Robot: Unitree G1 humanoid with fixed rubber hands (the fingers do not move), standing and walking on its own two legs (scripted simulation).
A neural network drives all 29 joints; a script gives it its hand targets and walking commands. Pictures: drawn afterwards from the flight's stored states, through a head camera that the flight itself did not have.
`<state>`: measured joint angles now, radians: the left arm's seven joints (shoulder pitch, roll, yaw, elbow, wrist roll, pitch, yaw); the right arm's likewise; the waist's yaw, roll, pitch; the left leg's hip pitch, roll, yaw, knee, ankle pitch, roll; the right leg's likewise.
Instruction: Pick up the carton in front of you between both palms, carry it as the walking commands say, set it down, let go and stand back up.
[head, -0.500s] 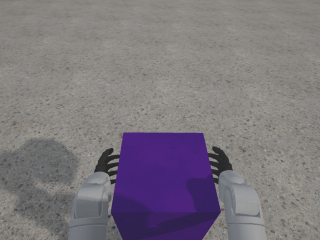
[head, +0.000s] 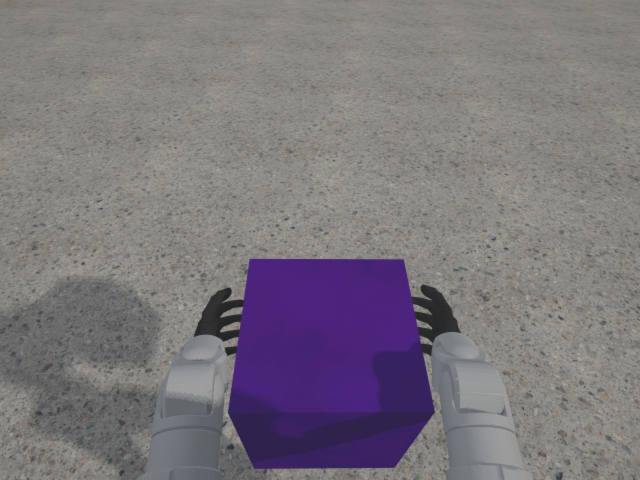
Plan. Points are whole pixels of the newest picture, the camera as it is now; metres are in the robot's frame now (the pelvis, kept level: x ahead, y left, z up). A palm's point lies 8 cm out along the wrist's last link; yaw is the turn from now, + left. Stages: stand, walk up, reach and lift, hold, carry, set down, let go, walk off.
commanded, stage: carry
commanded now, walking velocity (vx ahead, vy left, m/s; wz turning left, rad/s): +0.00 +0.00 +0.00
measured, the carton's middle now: (325, 368) +0.29 +0.00 -0.03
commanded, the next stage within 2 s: hold in 0.84 s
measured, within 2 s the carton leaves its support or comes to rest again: neither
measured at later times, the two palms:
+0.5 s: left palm (201, 361) +0.27 +0.16 +0.04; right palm (444, 358) +0.27 -0.14 +0.04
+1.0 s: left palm (182, 381) +0.24 +0.17 +0.04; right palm (432, 364) +0.26 -0.13 +0.05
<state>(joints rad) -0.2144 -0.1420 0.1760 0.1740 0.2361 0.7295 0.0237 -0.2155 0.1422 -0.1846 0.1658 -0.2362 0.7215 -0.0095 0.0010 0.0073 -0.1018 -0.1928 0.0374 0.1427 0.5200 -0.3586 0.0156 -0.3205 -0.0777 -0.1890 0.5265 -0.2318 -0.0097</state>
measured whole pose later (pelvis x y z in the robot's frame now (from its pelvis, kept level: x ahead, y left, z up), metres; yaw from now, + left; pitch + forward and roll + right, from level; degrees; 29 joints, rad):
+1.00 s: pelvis -0.03 +0.00 +0.01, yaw +5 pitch -5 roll +0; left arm -0.22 -0.14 0.16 0.20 0.25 0.71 0.01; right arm -0.19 0.14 -0.18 0.13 -0.25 0.72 -0.01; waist -0.01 0.01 0.04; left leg -0.07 -0.02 0.04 0.41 -0.25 0.03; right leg -0.15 -0.02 0.05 0.38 -0.14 0.03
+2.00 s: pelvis -0.04 -0.02 -0.01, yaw +9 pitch +4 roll +0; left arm -0.50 -0.22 0.49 0.53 0.44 0.43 -0.03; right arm -0.51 0.18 -0.48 0.51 -0.42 0.44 0.07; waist -0.03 0.04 0.08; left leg -0.38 -0.04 -0.09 0.62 -0.30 0.00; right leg -0.43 0.03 0.05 0.58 -0.22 0.00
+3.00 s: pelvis -0.11 -0.04 -0.26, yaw +11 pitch +47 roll +2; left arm -0.97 0.04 0.38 0.76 0.14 0.21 0.06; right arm -0.92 0.04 -0.44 0.64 -0.18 0.23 -0.09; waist -0.03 0.02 -0.16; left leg -1.98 -0.14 -0.07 1.73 -0.56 -0.05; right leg -2.05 0.10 0.09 1.69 -0.45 0.05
